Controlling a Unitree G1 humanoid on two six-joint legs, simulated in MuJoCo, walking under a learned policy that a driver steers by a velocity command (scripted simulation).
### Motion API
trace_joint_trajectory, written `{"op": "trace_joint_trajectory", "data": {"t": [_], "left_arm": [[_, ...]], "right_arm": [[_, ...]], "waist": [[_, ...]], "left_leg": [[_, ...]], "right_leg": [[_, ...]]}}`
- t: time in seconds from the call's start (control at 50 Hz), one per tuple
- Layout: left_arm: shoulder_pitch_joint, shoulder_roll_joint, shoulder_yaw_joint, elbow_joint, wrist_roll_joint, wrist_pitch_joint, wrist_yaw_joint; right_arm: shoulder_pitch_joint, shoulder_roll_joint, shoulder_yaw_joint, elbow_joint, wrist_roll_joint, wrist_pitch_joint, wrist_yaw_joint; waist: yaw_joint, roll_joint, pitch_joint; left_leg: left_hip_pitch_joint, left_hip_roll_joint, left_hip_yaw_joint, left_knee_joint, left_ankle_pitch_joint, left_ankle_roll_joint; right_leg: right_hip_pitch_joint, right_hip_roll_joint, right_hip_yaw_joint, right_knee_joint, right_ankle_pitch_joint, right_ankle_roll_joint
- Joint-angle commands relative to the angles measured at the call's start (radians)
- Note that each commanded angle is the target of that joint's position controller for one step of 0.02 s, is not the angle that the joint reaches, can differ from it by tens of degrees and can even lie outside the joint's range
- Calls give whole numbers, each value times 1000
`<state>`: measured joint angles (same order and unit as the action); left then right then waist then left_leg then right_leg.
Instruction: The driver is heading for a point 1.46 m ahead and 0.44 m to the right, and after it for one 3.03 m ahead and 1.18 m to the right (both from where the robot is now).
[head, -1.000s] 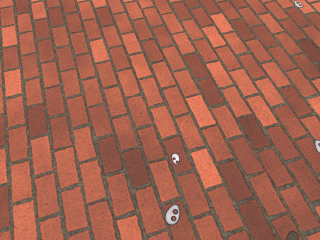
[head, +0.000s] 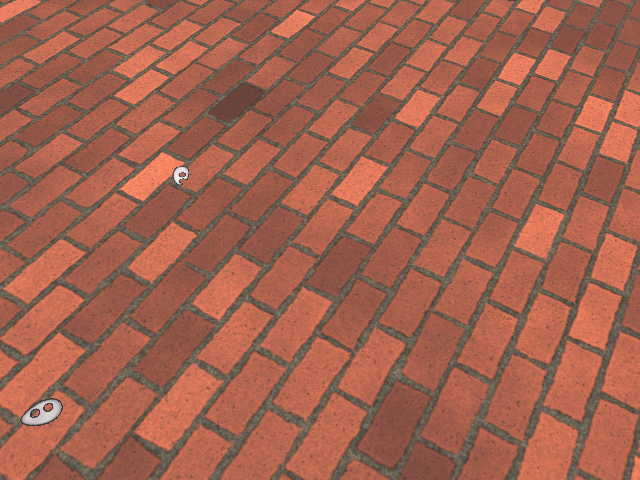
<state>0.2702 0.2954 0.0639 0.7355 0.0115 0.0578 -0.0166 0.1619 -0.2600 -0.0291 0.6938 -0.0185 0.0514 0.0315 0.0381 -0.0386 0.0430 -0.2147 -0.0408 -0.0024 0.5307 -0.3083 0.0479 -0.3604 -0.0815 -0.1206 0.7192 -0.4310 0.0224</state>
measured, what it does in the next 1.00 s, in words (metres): steps on the spot: right foot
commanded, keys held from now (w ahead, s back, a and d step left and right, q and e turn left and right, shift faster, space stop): shift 0.78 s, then w+shift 0.22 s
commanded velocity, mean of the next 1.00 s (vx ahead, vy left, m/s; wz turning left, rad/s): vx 0.08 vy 0.00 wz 0.06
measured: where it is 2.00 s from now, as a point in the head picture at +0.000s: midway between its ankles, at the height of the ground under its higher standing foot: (356, 395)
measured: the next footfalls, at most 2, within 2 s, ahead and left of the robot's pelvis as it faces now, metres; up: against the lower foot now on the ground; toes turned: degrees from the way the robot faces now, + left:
right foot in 0.26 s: +0.02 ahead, -0.12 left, +0.00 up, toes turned +1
left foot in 1.08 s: +0.07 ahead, +0.12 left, +0.00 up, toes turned +5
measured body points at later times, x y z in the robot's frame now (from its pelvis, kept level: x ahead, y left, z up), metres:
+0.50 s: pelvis -0.02 -0.02 +0.01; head -0.01 -0.02 +0.46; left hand +0.06 +0.24 -0.12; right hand +0.07 -0.27 -0.13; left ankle -0.02 +0.09 -0.73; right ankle -0.02 -0.12 -0.73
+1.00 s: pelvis +0.01 +0.00 +0.01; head +0.01 +0.01 +0.46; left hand -0.02 +0.25 -0.14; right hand +0.08 -0.26 -0.12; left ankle +0.00 +0.10 -0.70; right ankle -0.02 -0.12 -0.73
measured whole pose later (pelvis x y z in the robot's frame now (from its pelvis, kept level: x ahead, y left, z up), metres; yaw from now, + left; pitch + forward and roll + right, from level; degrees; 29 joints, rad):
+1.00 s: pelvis +0.01 +0.00 +0.01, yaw +1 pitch +0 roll +0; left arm 0.34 0.23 0.07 1.09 0.02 -0.01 0.00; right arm 0.22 -0.22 -0.04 1.03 -0.03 -0.02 0.02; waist 0.02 -0.03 -0.02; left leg -0.33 0.01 0.05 0.71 -0.37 0.05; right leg -0.11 0.00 0.00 0.33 -0.24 -0.04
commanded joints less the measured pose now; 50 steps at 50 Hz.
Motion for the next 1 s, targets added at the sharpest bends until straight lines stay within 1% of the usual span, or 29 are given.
{"op": "trace_joint_trajectory", "data": {"t": [0.02,0.04,0.06,0.08,0.1,0.14,0.18,0.22,0.24,0.26,0.28,0.3,0.32,0.34,0.38,0.4,0.46,0.58,0.78,0.8,0.82,0.84,0.86,0.88,0.9,0.92,0.94,0.98,1.0], "left_arm": [[-31,72,15,-66,-19,8,-4],[-9,86,22,-48,-12,4,-4],[19,96,26,-24,-1,3,-4],[31,91,24,-11,2,1,-3],[29,76,19,-5,0,1,-4],[2,43,7,-2,-4,3,-2],[-13,38,4,5,-5,5,5],[6,34,2,23,-8,1,14],[31,23,-3,38,-4,-7,18],[41,32,-4,49,8,-21,23],[49,67,-3,54,23,-38,28],[-26,121,11,64,3,-41,24],[-60,71,3,60,1,-46,13],[-44,54,-1,71,3,-50,8],[-22,52,-2,104,1,-52,17],[-18,52,-1,119,-1,-52,21],[-27,42,-2,149,1,-53,26],[-43,36,-5,215,2,-56,33],[-33,8,-20,310,2,-59,38],[-5,34,-9,319,2,-55,37],[9,69,4,317,5,-45,33],[49,89,12,318,9,-38,28],[97,97,18,330,5,-37,26],[89,93,24,334,4,-43,29],[91,74,23,331,12,-54,28],[50,81,27,315,17,-68,27],[7,84,30,298,13,-81,25],[-62,90,35,276,1,-97,23],[-81,94,38,272,-1,-100,21]], "right_arm": [[-15,-143,-26,-33,-2,-26,-18],[-49,-134,-21,-29,-2,-26,-24],[-53,-124,-18,-23,2,-29,-33],[-42,-109,-12,-14,4,-31,-34],[-30,-103,-9,-2,6,-34,-34],[-14,-104,-7,23,6,-37,-33],[-5,-111,-8,45,0,-36,-32],[-19,-113,-8,62,1,-36,-33],[-37,-113,-7,69,7,-36,-36],[-30,-95,-2,76,9,-40,-39],[-7,-69,5,83,6,-45,-38],[38,-55,4,101,11,-41,-31],[15,-83,1,132,3,-38,-33],[1,-102,-7,149,5,-38,-32],[-1,-103,-12,173,5,-41,-31],[6,-91,-9,186,4,-44,-32],[22,-76,-7,239,6,-49,-42],[48,-70,-8,319,7,-51,-51],[91,-51,1,407,7,-54,-61],[115,-61,-4,412,7,-51,-61],[112,-81,-13,401,-2,-45,-57],[71,-91,-19,373,-12,-40,-49],[6,-44,-9,329,-14,-44,-38],[-50,-8,0,295,-14,-52,-29],[-86,-41,-12,275,-18,-62,-24],[-67,-47,-18,272,-19,-74,-15],[-34,-42,-21,277,-18,-84,-6],[20,-28,-24,282,-5,-96,2],[52,-24,-27,285,0,-95,0]], "waist": [[-24,191,-22],[-7,218,-14],[-6,229,-28],[-9,204,-52],[-14,183,-63],[-32,178,-59],[-48,190,-55],[-33,175,-59],[-8,150,-63],[-6,113,-77],[-26,41,-93],[-92,-92,-47],[-57,-68,-32],[-34,-42,-13],[-27,-47,-11],[-28,-43,-12],[-25,5,-2],[-28,29,8],[-33,32,15],[-29,13,-31],[-21,-14,-10],[5,-37,60],[30,-110,109],[30,-163,152],[32,-108,134],[-2,-65,96],[-30,-50,59],[-74,-87,28],[-91,-109,31]], "left_leg": [[38,296,-246,-236,506,161],[47,248,-204,-236,518,136],[64,223,-169,-220,596,134],[83,217,-153,-205,639,135],[96,217,-146,-197,642,136],[104,217,-153,-184,577,134],[97,224,-183,-173,516,139],[73,222,-206,-155,469,128],[39,210,-205,-143,416,101],[-14,194,-212,-142,328,60],[-58,148,-182,-114,240,24],[3,65,-116,-173,135,8],[67,71,-114,-179,148,-4],[72,78,-122,-170,166,-1],[69,90,-126,-163,205,7],[57,93,-128,-172,201,5],[36,91,-127,-194,181,-4],[36,95,-126,-211,176,-11],[43,105,-121,-212,183,-12],[41,63,-86,-164,-26,5],[-32,31,-67,-111,-279,25],[-167,23,-70,-53,-409,36],[-262,13,-7,52,-321,26],[-306,32,58,197,-112,11],[-348,68,21,299,-94,4],[-357,86,2,326,-70,0],[-324,94,5,295,-52,0],[-136,73,45,166,-51,8],[-42,55,80,101,-62,10]], "right_leg": [[-88,21,126,173,-47,-1],[-82,31,112,172,5,-4],[-63,40,103,185,33,-3],[-41,47,103,179,35,-1],[-25,49,104,148,35,-1],[12,52,105,43,33,-6],[52,64,102,-50,25,-14],[126,77,93,-182,84,-27],[205,73,95,-311,212,-35],[301,26,150,-380,330,-41],[361,-75,256,-404,415,-55],[231,-95,277,-364,430,-85],[178,-77,264,-373,364,-78],[167,-49,237,-384,321,-62],[183,-30,222,-390,312,-55],[199,-29,221,-391,305,-56],[216,-30,224,-396,272,-63],[214,-27,227,-411,237,-70],[206,-16,221,-415,249,-72],[221,9,215,-404,15,-91],[191,7,252,-413,-267,-123],[173,-41,341,-463,-467,-162],[197,-134,472,-551,-549,-210],[184,-237,575,-634,-484,-251],[185,-268,606,-669,-383,-264],[208,-253,568,-653,-296,-252],[208,-226,505,-641,-230,-233],[104,-143,360,-625,-162,-192],[43,-121,317,-612,-164,-190]]}}
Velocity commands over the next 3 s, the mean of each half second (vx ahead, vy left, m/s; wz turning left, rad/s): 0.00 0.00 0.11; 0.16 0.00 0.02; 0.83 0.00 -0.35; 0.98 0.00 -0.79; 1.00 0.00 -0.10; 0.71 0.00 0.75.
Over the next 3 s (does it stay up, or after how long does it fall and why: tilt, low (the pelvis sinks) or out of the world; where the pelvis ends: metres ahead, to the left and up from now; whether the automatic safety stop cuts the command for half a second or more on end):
stays up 1.44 -0.59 -0.02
